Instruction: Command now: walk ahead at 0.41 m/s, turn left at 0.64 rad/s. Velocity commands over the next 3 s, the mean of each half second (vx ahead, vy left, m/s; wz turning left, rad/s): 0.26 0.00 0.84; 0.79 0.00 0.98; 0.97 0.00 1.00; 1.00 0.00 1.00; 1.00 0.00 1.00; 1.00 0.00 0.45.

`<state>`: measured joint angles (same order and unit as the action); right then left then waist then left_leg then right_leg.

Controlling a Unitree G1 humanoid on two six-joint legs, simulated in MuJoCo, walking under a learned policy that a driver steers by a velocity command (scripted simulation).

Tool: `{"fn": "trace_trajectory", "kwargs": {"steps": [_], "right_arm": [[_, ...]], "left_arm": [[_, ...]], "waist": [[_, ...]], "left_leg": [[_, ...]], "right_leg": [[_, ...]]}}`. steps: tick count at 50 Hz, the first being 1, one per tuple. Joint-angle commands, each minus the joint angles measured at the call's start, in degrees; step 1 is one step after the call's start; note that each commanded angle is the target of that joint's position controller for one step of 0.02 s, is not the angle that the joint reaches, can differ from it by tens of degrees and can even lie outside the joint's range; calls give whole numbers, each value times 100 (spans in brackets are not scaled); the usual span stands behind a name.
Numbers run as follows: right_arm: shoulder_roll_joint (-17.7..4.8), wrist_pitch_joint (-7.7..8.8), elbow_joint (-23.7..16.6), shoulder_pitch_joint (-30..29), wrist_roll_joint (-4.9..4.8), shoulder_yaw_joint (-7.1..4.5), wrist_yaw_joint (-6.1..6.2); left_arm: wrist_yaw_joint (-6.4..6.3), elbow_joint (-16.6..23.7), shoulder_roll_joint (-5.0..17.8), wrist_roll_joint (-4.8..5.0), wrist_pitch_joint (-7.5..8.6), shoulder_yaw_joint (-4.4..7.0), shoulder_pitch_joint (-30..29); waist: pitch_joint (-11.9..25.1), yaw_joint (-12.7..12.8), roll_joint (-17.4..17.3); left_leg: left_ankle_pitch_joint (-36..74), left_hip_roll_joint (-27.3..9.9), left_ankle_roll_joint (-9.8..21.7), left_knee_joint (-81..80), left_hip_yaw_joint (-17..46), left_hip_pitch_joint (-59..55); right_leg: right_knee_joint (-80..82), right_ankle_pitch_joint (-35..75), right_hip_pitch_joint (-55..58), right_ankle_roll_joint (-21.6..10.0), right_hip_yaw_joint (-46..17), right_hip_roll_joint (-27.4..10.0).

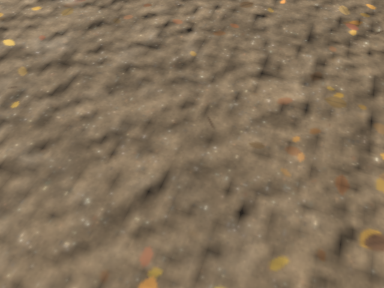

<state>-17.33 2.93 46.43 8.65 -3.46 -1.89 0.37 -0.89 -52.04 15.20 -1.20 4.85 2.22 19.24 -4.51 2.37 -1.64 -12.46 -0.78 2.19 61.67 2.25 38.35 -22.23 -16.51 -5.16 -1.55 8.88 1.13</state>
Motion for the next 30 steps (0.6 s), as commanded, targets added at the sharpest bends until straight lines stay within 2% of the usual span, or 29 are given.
{"fn": "trace_trajectory", "kwargs": {"steps": [1, 2, 4, 6, 7, 8, 9, 10, 11, 12, 13, 14, 15, 16, 18, 19, 20, 21, 22, 24, 26, 28, 29, 30], "right_arm": [[20, -45, -487, 34, 19, 4, -115], [81, -38, -521, -13, 96, 1, -184], [-210, -103, -577, 346, 145, -159, -262], [-626, -195, -425, 1238, 188, -383, -268], [-923, -277, -132, 2099, 235, -568, -207], [-985, -332, -16, 2249, 148, -605, -94], [-1129, -305, -299, 1449, 219, -532, -7], [-1413, -142, -833, 900, 621, -502, -55], [-1113, -108, -1107, 404, 476, -519, -118], [-886, -54, -1096, 281, 246, -477, -141], [-743, -21, -1059, 161, 79, -433, -130], [-753, -41, -1080, 88, 62, -441, -89], [-698, -70, -1096, 115, 158, -437, -43], [-661, -98, -1090, 155, 192, -434, -7], [-794, -153, -1068, 389, 180, -493, 101], [-834, -208, -1067, 422, 142, -511, 155], [-823, -266, -1100, 405, 96, -513, 199], [-886, -303, -1147, 397, 54, -521, 212], [-856, -300, -1184, 428, 56, -505, 204], [-807, -225, -1175, 522, 87, -502, 195], [-726, -156, -1164, 657, 53, -500, 158], [-659, -136, -1189, 646, 39, -480, 86], [-1087, -224, -909, 876, 722, -578, -145], [-950, -247, -960, 870, 713, -585, -242]], "left_arm": [[-216, 577, 786, 44, 104, 129, -1050], [-268, 573, 818, 104, 133, 119, -855], [-329, 644, 1134, 209, 111, 196, -902], [-367, 871, 1357, 339, -45, 300, -1218], [-330, 971, 1320, 374, -113, 309, -1401], [-264, 977, 1035, 315, -135, 264, -1371], [-130, 1092, 378, 18, -112, 119, -1001], [-30, 1368, 331, 133, -66, -1, 166], [7, 1394, 775, 238, -52, 73, -244], [-62, 1464, 916, 212, -104, 127, -834], [-175, 1411, 874, 90, -190, 157, -1027], [-226, 1447, 866, 23, -266, 178, -1108], [-224, 1520, 865, 17, -270, 208, -1179], [-221, 1556, 706, 28, -286, 174, -1306], [-223, 1676, 500, -14, -273, 137, -1537], [-206, 1719, 462, -3, -289, 141, -1552], [-188, 1751, 438, 33, -310, 151, -1643], [-176, 1781, 459, 75, -345, 183, -1800], [-169, 1826, 488, 115, -340, 214, -1989], [-167, 1883, 519, 140, -221, 248, -2353], [-113, 1881, 467, 143, -24, 260, -2572], [-49, 1884, 404, 198, 119, 285, -2629], [-7, 1765, 560, -108, -165, 171, -2374], [-11, 1846, 634, -44, -247, 206, -2328]], "waist": [[110, -415, 652], [273, -320, 604], [640, -561, 757], [1074, -1078, 816], [1358, -1509, 578], [953, -1507, -293], [445, -668, -2042], [2401, -54, -2071], [2420, -229, -642], [1564, -222, 302], [1239, -83, 867], [1021, -17, 726], [964, -10, 437], [966, -39, 333], [1180, -144, 313], [1429, -114, 288], [1483, -147, 185], [1389, -197, 48], [1151, -305, -180], [711, -424, -520], [622, -599, -518], [603, -656, -591], [753, -811, -1185], [614, -762, -1118]], "left_leg": [[1618, -78, -165, -1751, -515, -1131], [2246, 169, -165, -2099, -772, -1592], [2270, 409, -38, -2259, -872, -2256], [1712, 617, 185, -2304, -890, -3137], [1764, 708, 424, -2440, -819, -4058], [2145, 477, 737, -3071, -191, -4410], [5107, -153, 1342, -3157, 1527, -4230], [3935, -1704, 2852, -4087, 4686, -5238], [1881, -1654, 2700, -4504, 4873, -5048], [892, -1311, 2253, -4544, 4229, -4210], [639, -1001, 1879, -4590, 3774, -3522], [1169, -757, 1735, -4538, 3316, -2959], [1718, -422, 1540, -4389, 2863, -2668], [2243, -275, 1454, -4256, 2668, -2588], [3292, -170, 1393, -4000, 2557, -2764], [2680, -113, 1357, -4013, 2600, -2865], [1387, -38, 1304, -4141, 2721, -2865], [-182, 11, 1259, -4356, 2898, -2730], [-1345, 11, 1245, -4576, 3156, -2642], [-1891, -32, 1242, -4668, 3368, -2543], [-1785, -5, 1175, -4553, 3277, -2571], [-1645, 77, 1130, -4367, 3214, -2384], [-1424, 329, 1112, -4407, 3179, -2560], [-1328, 331, 1112, -4297, 3257, -2545]], "right_leg": [[704, 4079, -1113, -286, 157, -997], [563, 4070, -1087, -281, 311, -887], [37, 4900, -712, -214, 332, -1008], [-1108, 5654, -409, -115, 290, -1137], [-2294, 5311, -642, 31, 281, -1087], [-4054, 1604, -1358, 363, 169, -477], [-6240, -2349, -2639, 646, -59, 599], [-7404, -2388, -3340, 716, -1650, 870], [-7134, -1876, -3549, 521, -1883, 491], [-6440, -1363, -3658, 435, -1838, 258], [-5877, -1042, -3327, 455, -1831, 23], [-5338, -922, -2989, 498, -1851, -35], [-4802, -892, -2678, 515, -1803, -69], [-4482, -804, -2657, 516, -1744, -16], [-3960, -556, -2789, 601, -1670, 162], [-3636, -338, -2769, 641, -1710, 164], [-3337, -88, -2799, 664, -1730, 157], [-3079, 155, -2824, 656, -1741, 138], [-2839, 291, -2923, 652, -1779, 134], [-2354, 407, -3023, 628, -1865, 115], [-1804, 543, -2768, 597, -1783, 137], [-1372, 582, -2161, 563, -1658, 217], [-1679, 193, -2174, 583, -1380, 145], [-1532, -8, -2099, 572, -1399, 145]]}}
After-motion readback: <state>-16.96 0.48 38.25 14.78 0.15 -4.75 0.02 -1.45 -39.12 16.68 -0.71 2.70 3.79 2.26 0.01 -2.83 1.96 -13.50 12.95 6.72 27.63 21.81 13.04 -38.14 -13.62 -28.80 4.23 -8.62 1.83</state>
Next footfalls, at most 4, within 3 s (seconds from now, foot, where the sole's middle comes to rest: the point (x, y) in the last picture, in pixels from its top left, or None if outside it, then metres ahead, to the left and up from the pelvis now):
0.16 left None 0.34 0.07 -0.78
0.68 right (219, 265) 0.54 -0.05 -0.78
1.12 left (113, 222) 0.68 0.35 -0.78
1.48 right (55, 146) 1.02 0.66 -0.78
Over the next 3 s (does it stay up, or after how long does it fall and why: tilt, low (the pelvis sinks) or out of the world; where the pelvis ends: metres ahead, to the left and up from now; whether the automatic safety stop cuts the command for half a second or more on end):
stays up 0.28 1.67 0.00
